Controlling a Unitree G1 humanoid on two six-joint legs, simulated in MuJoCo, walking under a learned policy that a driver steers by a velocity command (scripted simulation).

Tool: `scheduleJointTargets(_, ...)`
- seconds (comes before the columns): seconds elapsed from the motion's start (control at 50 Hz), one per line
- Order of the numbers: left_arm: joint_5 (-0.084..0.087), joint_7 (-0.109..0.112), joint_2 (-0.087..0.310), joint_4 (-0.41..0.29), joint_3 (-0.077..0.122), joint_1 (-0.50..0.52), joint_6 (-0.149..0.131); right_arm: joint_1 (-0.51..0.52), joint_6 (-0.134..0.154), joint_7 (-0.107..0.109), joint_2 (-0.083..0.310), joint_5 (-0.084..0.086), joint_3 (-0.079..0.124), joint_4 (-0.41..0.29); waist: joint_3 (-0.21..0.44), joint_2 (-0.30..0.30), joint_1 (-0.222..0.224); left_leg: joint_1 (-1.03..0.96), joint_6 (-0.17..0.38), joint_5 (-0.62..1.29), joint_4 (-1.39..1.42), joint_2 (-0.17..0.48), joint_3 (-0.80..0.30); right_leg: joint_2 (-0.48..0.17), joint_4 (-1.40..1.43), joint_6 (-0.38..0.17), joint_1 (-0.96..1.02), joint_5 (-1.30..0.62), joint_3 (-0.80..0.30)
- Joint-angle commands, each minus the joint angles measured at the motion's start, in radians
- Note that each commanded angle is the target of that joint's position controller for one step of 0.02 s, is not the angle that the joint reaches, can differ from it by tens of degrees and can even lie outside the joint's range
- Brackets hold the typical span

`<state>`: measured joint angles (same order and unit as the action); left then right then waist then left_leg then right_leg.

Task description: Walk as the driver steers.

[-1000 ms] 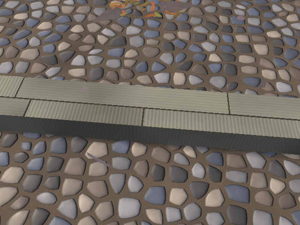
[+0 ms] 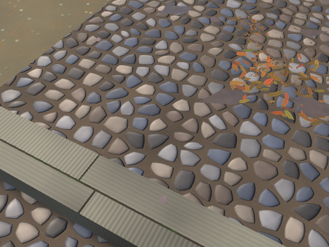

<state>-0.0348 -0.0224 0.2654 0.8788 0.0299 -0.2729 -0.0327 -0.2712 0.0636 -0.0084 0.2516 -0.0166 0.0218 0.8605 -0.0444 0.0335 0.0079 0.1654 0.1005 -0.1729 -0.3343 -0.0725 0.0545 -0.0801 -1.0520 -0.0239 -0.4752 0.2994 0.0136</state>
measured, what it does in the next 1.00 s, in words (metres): climbs, turning right: right foot 0.14 m higher, then left foot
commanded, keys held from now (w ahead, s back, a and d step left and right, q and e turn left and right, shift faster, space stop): w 0.10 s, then w+e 0.64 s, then e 0.26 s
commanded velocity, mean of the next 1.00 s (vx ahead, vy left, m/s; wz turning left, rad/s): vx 0.45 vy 0.00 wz -0.38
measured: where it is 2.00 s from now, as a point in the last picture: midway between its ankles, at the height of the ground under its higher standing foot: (224, 186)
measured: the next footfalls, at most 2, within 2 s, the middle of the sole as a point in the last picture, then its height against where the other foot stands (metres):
right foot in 0.44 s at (208, 240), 0.14 m higher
left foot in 0.94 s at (206, 159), level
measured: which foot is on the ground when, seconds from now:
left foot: down 0.00-0.46, up 0.48-0.92, down 0.94-1.00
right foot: up 0.00-0.42, down 0.44-0.94, up 0.96-1.00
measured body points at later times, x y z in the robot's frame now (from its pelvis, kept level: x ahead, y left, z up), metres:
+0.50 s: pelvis +0.31 -0.09 +0.00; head +0.36 -0.08 +0.45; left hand +0.54 +0.07 -0.11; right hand +0.24 -0.33 -0.13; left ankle +0.06 +0.06 -0.62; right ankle +0.43 -0.14 -0.61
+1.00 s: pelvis +0.62 -0.16 +0.11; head +0.65 -0.19 +0.56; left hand +0.78 +0.08 +0.00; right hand +0.75 -0.48 +0.06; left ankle +0.78 -0.15 -0.61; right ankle +0.44 -0.17 -0.53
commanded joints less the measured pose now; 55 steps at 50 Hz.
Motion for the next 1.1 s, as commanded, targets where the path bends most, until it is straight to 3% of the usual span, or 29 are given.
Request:
scheduleJointTargets(0.02,-0.009,-0.009,0.051,-0.029,0.015,-0.039,0.006,-0.032,0.027,0.002,0.121,0.011,0.028,-0.016,0.026,-0.102,0.014,-0.055,0.119,0.34,0.183,0.252,-0.182,-0.023,0.015,0.022,-0.083,-0.081,0.009)
scheduleJointTargets(0.1,-0.005,0.002,0.024,-0.055,0.004,0.07,0.015,-0.126,0.019,0.008,0.09,-0.01,0.018,0.036,0.017,-0.135,-0.017,-0.117,0.14,0.287,0.187,0.263,-0.192,-0.024,-0.05,0.028,-0.188,-0.093,0.048)
scheduleJointTargets(0.16,-0.008,0.025,0.038,-0.102,0.017,0.181,0.02,-0.276,0.02,0.022,0.122,-0.015,0.031,0.092,-0.047,-0.08,-0.068,-0.365,0.222,0.247,0.195,0.381,-0.281,-0.008,-0.466,-0.001,-0.621,0.08,-0.013)
scheduleJointTargets(0.22,0.023,0.049,-0.006,-0.176,0.009,0.279,0.019,-0.327,0.026,0.03,0.112,-0.044,0.029,0.132,-0.112,-0.067,-0.064,-0.506,0.184,0.178,0.155,0.429,-0.233,0.043,-0.936,-0.067,-1.021,0.324,-0.131)
scheduleJointTargets(0.28,0.023,0.051,-0.064,-0.278,-0.03,0.45,0.014,-0.329,0.043,0.027,0.069,-0.044,0.003,0.169,-0.172,-0.021,-0.064,-0.415,0.093,0.126,0.194,0.387,-0.115,0.066,-0.971,-0.099,-1.135,0.407,-0.043)
scheduleJointTargets(0.34,0.01,0.025,-0.122,-0.408,-0.086,0.56,0.024,-0.317,0.036,0.055,0.055,-0.008,-0.019,0.225,-0.178,-0.03,-0.023,-0.17,0.04,0.261,0.355,0.322,0.016,0.011,-0.611,-0.118,-0.874,0.371,0.078)
scheduleJointTargets(0.36,0.016,0.005,-0.123,-0.378,-0.098,0.446,0.035,-0.257,0.022,0.053,0.067,0.012,-0.023,0.193,-0.09,0.005,0.017,-0.021,0.051,0.517,0.382,0.259,0.125,0.046,-0.412,-0.123,-0.512,0.209,0.208)
scheduleJointTargets(0.38,0.023,-0.004,-0.117,-0.331,-0.096,0.351,0.037,-0.223,0.029,0.049,0.088,0.043,-0.028,0.15,0.005,-0.013,0.031,0.07,0.076,1.056,0.296,0.27,0.144,0.096,-0.312,-0.136,-0.18,0.082,0.266)
scheduleJointTargets(0.42,0.016,0.001,-0.023,-0.232,-0.052,0.029,0.045,-0.19,0.032,0.045,0.254,0.054,0.02,0.119,0.282,-0.185,0.192,-0.071,0.057,1.661,-0.104,0.336,0.107,0.197,-0.202,-0.154,0.169,0.071,0.231)
scheduleJointTargets(0.44,0.013,-0.004,0.029,-0.176,-0.024,-0.118,0.048,-0.167,0.024,0.031,0.3,0.058,0.048,0.102,0.37,-0.255,0.252,-0.145,0.025,1.676,-0.364,0.314,0.111,0.24,-0.002,-0.18,0.29,0.089,0.129)
scheduleJointTargets(0.46,0.012,-0.003,0.15,-0.134,0.022,-0.139,0.038,-0.2,0.034,0.014,0.205,0.043,0.036,0.063,0.364,-0.116,0.204,0.105,-0.032,0.855,-0.787,0.192,0.074,0.107,0.205,-0.255,0.453,0.147,-0.299)
scheduleJointTargets(0.48,0.039,0.02,0.289,-0.111,0.068,-0.139,0.053,-0.167,0.048,-0.024,0.148,0.021,0.034,-0.007,0.48,0.195,0.148,0.389,-0.1,-0.058,-1.272,-0.06,-0.024,-0.154,0.575,-0.365,0.591,-0.184,-0.978)
scheduleJointTargets(0.5,0.046,0.028,0.259,-0.116,0.078,-0.054,0.048,-0.182,0.059,-0.041,0.112,-0.016,0.028,-0.04,0.484,0.041,0.072,0.455,-0.067,-0.001,-1.377,0.02,-0.189,-0.152,0.637,-0.311,0.56,-0.084,-1.048)
scheduleJointTargets(0.54,0.019,0.033,0.126,-0.051,0.055,0.007,0.029,-0.08,0.043,-0.027,0.02,-0.015,0.008,-0.079,0.123,-0.132,0.0,0.549,-0.05,0.0,-1.355,0.079,-0.142,-0.093,0.617,-0.25,0.205,0.054,-0.804)
scheduleJointTargets(0.56,-0.003,-0.003,-0.018,-0.121,-0.003,0.048,-0.033,0.033,0.055,-0.02,0.043,0.018,0.005,-0.131,0.157,-0.18,0.012,0.532,-0.022,-0.061,-1.392,0.091,-0.215,-0.074,0.643,-0.203,0.112,0.006,-0.715)
scheduleJointTargets(0.58,-0.005,-0.018,-0.053,-0.076,-0.012,0.059,-0.057,0.045,0.052,-0.014,0.011,0.022,-0.006,-0.164,0.118,-0.093,-0.041,0.54,0.0,-0.1,-1.486,0.098,-0.196,-0.034,0.659,-0.186,0.036,-0.046,-0.651)
scheduleJointTargets(0.62,0.023,-0.024,-0.046,-0.059,-0.014,0.057,-0.08,-0.004,0.042,-0.013,0.002,0.015,-0.022,-0.188,0.077,-0.013,-0.092,0.648,0.023,-0.1,-1.526,0.12,-0.186,0.002,0.673,-0.196,0.027,-0.179,-0.496)
scheduleJointTargets(0.66,0.06,-0.03,0.011,-0.058,-0.001,0.068,-0.07,0.054,0.036,-0.001,0.005,0.0,-0.035,-0.224,0.01,-0.084,-0.12,0.682,0.022,-0.047,-1.269,0.148,-0.117,0.092,0.705,-0.157,-0.033,-0.221,-0.303)
scheduleJointTargets(0.72,0.064,0.004,0.008,-0.088,-0.003,-0.035,-0.063,0.261,0.054,0.012,0.019,-0.032,-0.034,-0.313,0.062,-0.057,-0.022,0.547,-0.062,0.126,-0.822,0.111,0.005,0.132,0.776,-0.147,-0.004,-0.527,-0.268)
scheduleJointTargets(0.76,0.068,0.034,0.065,-0.079,0.02,-0.115,-0.048,0.338,0.053,0.02,0.0,-0.024,-0.036,-0.333,0.108,-0.02,0.034,0.544,-0.085,0.223,-0.583,0.08,0.0,0.133,0.756,-0.086,0.179,-0.661,-0.248)
scheduleJointTargets(0.8,0.072,0.064,0.09,-0.075,0.033,-0.204,-0.026,0.444,0.052,0.01,-0.003,0.012,-0.036,-0.37,0.095,0.041,0.078,0.504,-0.106,0.221,-0.307,-0.001,0.014,0.124,0.739,-0.029,0.304,-0.794,-0.283)
scheduleJointTargets(0.9,0.064,0.095,0.104,-0.141,0.059,-0.129,0.021,0.318,0.048,-0.006,0.131,0.029,0.028,-0.312,0.165,0.133,-0.013,0.221,-0.085,0.284,-0.086,-0.057,-0.081,0.122,0.477,0.078,0.459,-0.94,-0.381)
scheduleJointTargets(0.92,0.061,0.096,0.108,-0.186,0.063,-0.043,0.021,0.19,0.052,0.001,0.139,0.027,0.036,-0.274,0.192,0.125,-0.082,0.083,-0.071,0.377,0.003,0.001,-0.121,0.139,0.333,0.094,0.412,-0.903,-0.381)
scheduleJointTargets(0.94,0.049,0.083,0.097,-0.235,0.055,0.031,0.021,-0.016,0.055,0.012,0.146,0.016,0.04,-0.217,0.33,0.068,-0.168,-0.224,-0.003,0.531,-0.007,0.163,-0.23,0.173,0.035,0.105,0.281,-0.534,-0.339)
scheduleJointTargets(0.96,0.002,0.066,-0.04,-0.254,0.018,-0.078,0.023,-0.015,0.049,0.026,0.125,-0.005,0.024,-0.216,0.391,-0.165,-0.078,-0.506,0.076,1.081,-0.244,0.391,-0.387,0.292,-0.225,0.079,-0.04,0.462,-0.252)
scheduleJointTargets(0.98,0.049,0.042,0.041,-0.247,0.024,-0.294,0.016,0.019,0.04,0.03,0.116,-0.036,0.02,-0.25,0.553,-0.293,0.01,-0.57,0.291,0.887,-0.207,0.618,-0.709,0.23,-0.445,0.077,-0.141,0.47,-0.308)
scheduleJointTargets(1.02,0.056,0.04,0.191,-0.25,0.058,-0.113,0.04,0.204,0.014,0.052,0.022,-0.018,0.011,-0.326,0.285,-0.099,-0.026,-0.239,0.237,0.3,-0.04,0.447,-0.514,0.117,-0.454,0.094,-0.221,0.22,-0.167)
scheduleJointTargets(1.04,0.047,0.046,0.185,-0.272,0.062,-0.059,0.05,0.223,0.002,0.054,0.027,-0.009,0.002,-0.32,0.206,-0.05,-0.008,-0.09,0.199,0.187,0.012,0.382,-0.443,0.098,-0.453,0.101,-0.196,0.179,-0.143)
scheduleJointTargets(1.1,0.053,0.057,0.101,-0.301,0.043,-0.093,0.063,0.229,-0.005,0.048,0.078,-0.009,0.017,-0.271,0.088,-0.099,0.049,0.183,0.168,0.252,0.083,0.285,-0.238,0.07,-0.338,0.107,-0.095,0.133,-0.102)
